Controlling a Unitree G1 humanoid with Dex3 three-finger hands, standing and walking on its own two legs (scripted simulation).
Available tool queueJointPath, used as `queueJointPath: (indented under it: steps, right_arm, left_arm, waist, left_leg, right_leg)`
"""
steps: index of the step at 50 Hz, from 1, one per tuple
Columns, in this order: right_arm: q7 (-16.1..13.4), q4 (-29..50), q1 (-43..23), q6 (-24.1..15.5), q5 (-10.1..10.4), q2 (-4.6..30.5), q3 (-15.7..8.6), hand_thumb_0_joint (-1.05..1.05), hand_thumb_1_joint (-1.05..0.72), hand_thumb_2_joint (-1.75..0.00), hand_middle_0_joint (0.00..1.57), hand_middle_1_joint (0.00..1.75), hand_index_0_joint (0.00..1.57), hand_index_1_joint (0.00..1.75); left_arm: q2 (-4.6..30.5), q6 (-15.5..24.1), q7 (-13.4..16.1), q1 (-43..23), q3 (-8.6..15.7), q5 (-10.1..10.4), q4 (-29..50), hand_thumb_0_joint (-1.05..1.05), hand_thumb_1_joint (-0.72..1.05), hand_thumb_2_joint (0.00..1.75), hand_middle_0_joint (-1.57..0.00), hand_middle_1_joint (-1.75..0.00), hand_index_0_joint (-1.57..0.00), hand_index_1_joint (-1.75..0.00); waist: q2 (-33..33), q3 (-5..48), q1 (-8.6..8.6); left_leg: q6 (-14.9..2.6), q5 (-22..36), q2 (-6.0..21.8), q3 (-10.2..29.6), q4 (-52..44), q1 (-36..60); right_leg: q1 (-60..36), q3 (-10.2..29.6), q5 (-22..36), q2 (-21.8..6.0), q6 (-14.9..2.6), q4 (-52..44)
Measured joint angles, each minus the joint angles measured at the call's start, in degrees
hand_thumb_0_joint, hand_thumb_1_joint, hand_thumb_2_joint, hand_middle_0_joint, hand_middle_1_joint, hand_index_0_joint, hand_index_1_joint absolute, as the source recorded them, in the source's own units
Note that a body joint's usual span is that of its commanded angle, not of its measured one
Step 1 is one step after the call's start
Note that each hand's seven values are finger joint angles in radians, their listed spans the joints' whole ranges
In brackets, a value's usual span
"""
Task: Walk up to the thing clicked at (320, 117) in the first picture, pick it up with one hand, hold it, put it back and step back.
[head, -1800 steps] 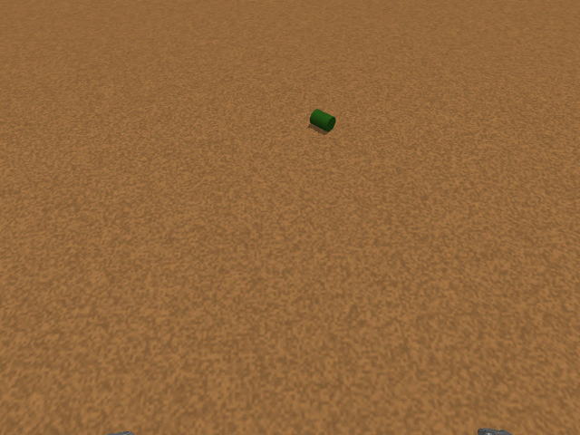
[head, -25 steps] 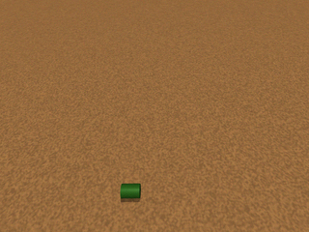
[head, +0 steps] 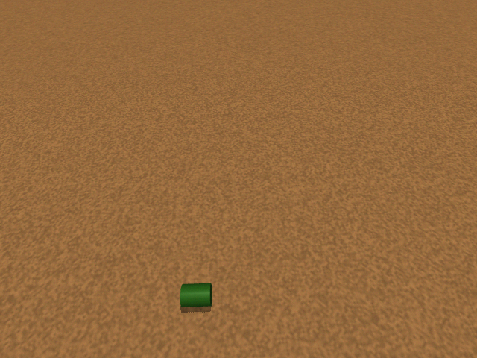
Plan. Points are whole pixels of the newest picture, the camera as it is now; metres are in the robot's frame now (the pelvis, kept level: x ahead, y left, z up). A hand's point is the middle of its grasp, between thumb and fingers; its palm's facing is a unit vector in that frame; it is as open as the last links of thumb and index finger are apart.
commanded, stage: stand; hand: left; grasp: from above
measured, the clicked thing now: (196, 294) +0.44 +0.21 -0.74
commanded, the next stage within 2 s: step back in 1.30 s
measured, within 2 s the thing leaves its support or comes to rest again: neither
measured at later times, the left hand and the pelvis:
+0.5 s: hand out of the picture +0.08 +0.24 -0.16, palm faces +0.00 -0.94 -0.33, open 7.4 cm; pelvis +0.01 +0.00 +0.00, yaw +0 degrees
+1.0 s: hand out of the picture +0.09 +0.25 -0.16, palm faces -0.01 -0.94 -0.34, open 7.4 cm; pelvis +0.01 +0.00 +0.00, yaw -1 degrees
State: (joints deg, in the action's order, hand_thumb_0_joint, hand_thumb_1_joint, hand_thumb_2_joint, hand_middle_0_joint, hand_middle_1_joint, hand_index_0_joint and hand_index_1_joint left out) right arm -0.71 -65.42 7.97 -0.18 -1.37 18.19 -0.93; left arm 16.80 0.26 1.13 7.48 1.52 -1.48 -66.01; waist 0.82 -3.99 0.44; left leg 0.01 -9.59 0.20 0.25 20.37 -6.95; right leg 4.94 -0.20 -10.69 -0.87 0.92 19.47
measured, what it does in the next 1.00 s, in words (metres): stands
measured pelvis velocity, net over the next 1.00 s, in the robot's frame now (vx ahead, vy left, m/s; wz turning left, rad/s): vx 0.01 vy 0.00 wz -0.01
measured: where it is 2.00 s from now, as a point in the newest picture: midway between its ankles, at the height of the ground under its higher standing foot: outside the picture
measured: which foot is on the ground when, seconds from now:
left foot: down 0.00-1.00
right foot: down 0.00-1.00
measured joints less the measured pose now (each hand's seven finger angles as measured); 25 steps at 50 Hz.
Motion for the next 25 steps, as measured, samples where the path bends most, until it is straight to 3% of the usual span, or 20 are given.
queueJointPath:
  steps: [25]
  right_arm:
    - [0.37,-0.38,-2.03,-0.21,0.16,0.42,0.29,0.0,-0.9,-0.9,0.2,0.3,0.21,0.3]
  left_arm:
    - [0.97,0.12,-0.42,-1.23,-0.21,0.28,-0.12,0.0,0.9,0.9,-0.2,-0.3,-0.2,-0.3]
  waist:
    - [-0.16,0.17,-0.12]
  left_leg:
    - [-0.06,-0.21,0.01,-0.48,-1.21,0.55]
  right_leg:
    - [-0.39,0.47,-0.02,-0.01,0.09,-1.25]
